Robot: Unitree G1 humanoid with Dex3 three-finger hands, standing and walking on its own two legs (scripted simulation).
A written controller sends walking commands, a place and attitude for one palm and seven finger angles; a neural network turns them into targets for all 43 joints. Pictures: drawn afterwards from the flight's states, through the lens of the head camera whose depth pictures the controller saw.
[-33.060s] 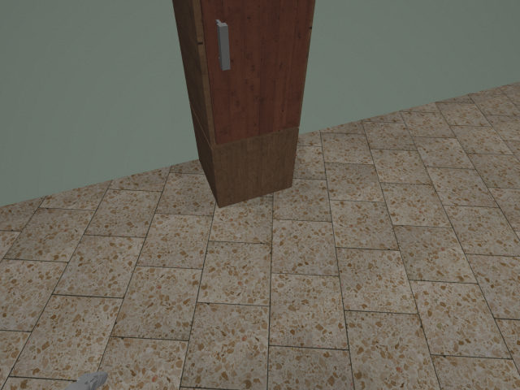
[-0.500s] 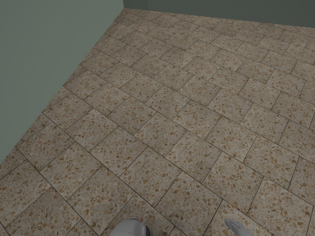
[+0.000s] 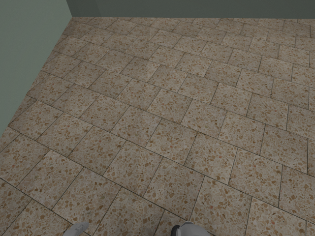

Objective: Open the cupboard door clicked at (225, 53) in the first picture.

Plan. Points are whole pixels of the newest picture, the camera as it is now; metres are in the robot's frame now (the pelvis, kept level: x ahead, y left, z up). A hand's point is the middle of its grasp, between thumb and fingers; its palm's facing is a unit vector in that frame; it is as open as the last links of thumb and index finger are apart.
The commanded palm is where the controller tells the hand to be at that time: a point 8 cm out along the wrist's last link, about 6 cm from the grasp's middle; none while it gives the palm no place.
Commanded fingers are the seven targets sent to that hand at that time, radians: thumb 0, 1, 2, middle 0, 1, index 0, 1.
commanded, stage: turn to face it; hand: left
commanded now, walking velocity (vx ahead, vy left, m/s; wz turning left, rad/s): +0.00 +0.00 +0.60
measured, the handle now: out of the picture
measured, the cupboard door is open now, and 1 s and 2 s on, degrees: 46 46 46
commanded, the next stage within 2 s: none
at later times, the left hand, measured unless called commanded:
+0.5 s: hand (92, 226) +0.17 +0.20 -0.18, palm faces +0.26 -0.95 -0.18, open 7.2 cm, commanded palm none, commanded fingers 0.00 0.90 0.90 -0.20 -0.30 -0.20 -0.30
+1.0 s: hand (86, 205) +0.22 +0.22 -0.14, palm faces +0.47 -0.84 -0.27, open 7.4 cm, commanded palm none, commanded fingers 0.00 0.90 0.90 -0.20 -0.30 -0.20 -0.30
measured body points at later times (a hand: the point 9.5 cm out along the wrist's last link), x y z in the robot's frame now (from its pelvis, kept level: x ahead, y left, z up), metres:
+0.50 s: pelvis +0.17 +0.01 -0.01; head +0.20 +0.04 +0.44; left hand +0.16 +0.25 -0.17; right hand +0.33 -0.22 -0.13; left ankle +0.22 +0.11 -0.73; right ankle +0.10 -0.09 -0.72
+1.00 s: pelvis +0.21 -0.02 +0.01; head +0.27 +0.00 +0.45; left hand +0.20 +0.26 -0.12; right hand +0.38 -0.22 -0.14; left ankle +0.22 +0.11 -0.72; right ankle +0.25 -0.15 -0.72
